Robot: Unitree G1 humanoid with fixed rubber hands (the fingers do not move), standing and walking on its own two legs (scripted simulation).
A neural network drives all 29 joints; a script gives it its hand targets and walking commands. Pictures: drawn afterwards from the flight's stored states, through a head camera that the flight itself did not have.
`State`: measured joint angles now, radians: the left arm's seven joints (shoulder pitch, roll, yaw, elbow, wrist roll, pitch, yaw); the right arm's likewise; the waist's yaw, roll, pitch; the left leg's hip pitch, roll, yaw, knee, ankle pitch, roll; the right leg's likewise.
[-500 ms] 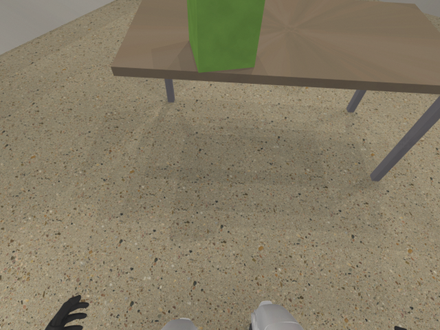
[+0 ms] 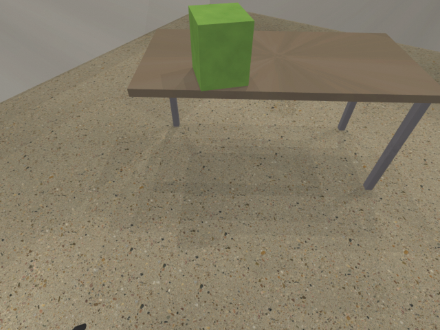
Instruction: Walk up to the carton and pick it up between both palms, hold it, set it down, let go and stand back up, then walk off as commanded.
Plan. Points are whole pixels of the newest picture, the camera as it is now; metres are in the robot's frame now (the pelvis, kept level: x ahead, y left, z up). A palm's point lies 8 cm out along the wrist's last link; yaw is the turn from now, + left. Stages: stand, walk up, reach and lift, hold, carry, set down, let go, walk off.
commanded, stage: walk off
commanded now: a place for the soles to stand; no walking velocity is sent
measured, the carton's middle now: (219, 47) +1.13 +0.02 +0.02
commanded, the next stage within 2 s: stand in 1.36 s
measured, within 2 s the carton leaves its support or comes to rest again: neither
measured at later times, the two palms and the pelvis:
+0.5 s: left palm out of the picture +0.05 +0.29 -0.10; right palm out of the picture +0.08 -0.32 -0.08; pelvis -0.01 -0.01 +0.01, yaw +1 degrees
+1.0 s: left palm out of the picture +0.14 +0.28 -0.10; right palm out of the picture +0.13 -0.31 -0.08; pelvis +0.04 -0.01 +0.02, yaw +1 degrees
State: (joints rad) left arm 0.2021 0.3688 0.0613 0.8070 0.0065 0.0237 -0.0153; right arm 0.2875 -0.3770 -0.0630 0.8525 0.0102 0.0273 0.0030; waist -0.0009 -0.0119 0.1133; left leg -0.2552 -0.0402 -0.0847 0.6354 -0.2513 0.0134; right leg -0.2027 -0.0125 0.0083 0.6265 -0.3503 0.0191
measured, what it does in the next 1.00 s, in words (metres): stands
